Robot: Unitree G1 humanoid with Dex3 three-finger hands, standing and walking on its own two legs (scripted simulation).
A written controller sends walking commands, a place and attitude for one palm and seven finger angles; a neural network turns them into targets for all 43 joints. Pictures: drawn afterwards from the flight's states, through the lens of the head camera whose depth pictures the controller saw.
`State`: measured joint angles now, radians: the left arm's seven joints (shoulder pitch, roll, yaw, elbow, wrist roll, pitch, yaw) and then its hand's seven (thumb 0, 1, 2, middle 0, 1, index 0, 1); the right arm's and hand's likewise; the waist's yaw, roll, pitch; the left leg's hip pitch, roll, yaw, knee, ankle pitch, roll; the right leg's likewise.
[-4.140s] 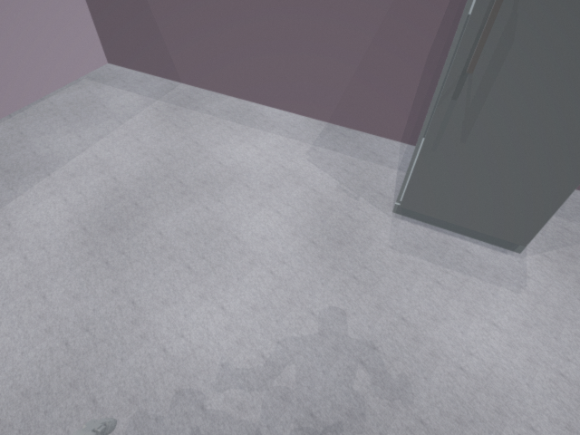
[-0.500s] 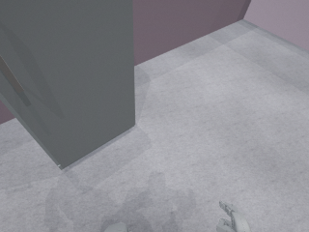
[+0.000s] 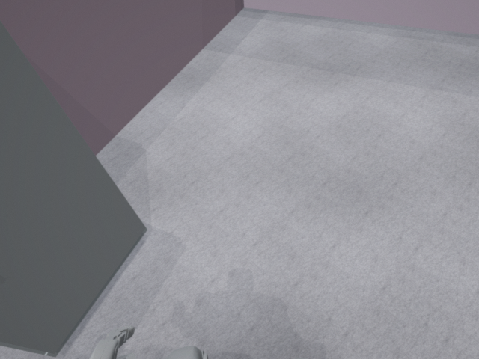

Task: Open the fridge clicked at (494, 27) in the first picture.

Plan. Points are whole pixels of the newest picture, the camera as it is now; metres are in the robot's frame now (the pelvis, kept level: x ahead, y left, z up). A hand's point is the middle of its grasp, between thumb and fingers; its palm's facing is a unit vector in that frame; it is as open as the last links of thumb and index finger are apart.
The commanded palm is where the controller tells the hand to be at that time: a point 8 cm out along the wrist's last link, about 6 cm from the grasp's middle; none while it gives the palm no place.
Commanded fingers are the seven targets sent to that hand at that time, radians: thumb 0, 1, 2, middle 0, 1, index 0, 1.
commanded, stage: walk to a spot facing it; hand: left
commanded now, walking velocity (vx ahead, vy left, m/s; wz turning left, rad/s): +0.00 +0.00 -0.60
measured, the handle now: out of the picture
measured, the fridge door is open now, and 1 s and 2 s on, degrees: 0 0 0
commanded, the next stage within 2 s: turn to face it in 1.22 s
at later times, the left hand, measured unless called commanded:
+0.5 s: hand out of the picture +0.10 +0.22 -0.17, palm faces -0.19 -0.96 -0.20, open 7.4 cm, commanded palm none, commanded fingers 0.00 0.90 0.90 -0.20 -0.30 -0.20 -0.30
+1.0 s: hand (200, 342) +0.17 +0.10 -0.14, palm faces -0.55 -0.79 -0.29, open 7.4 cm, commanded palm none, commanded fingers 0.00 0.90 0.90 -0.20 -0.30 -0.20 -0.30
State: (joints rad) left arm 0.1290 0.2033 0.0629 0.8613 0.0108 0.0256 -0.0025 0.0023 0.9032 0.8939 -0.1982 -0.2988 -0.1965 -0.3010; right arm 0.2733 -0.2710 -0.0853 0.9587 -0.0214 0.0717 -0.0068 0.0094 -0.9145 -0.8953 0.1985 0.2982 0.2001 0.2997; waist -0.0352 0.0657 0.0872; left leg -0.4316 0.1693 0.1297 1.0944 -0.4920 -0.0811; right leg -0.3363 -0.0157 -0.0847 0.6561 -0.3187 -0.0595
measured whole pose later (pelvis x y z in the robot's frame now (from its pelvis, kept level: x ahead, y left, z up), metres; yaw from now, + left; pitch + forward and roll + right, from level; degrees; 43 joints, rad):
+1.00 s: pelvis -0.05 +0.00 +0.00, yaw -36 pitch -1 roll +0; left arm 0.14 0.21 0.06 0.88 0.01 0.02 -0.01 0.00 0.90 0.89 -0.20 -0.30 -0.20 -0.30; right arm 0.26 -0.27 -0.08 0.96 -0.02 0.08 0.00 0.01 -0.91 -0.90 0.20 0.30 0.20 0.30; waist -0.03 0.07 0.09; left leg -0.40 0.16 0.12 1.05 -0.51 -0.07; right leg -0.28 0.00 -0.08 0.61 -0.33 -0.05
